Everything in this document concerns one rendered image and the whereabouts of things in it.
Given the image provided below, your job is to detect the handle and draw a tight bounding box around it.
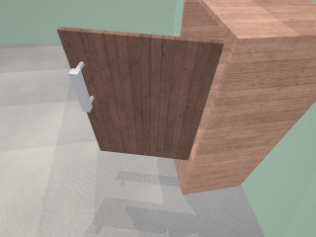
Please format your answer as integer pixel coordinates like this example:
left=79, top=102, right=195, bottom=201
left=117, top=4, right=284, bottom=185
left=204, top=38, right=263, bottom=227
left=68, top=61, right=94, bottom=113

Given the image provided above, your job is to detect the cupboard door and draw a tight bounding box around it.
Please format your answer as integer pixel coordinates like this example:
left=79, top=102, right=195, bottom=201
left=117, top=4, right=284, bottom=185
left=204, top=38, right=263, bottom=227
left=57, top=27, right=224, bottom=161

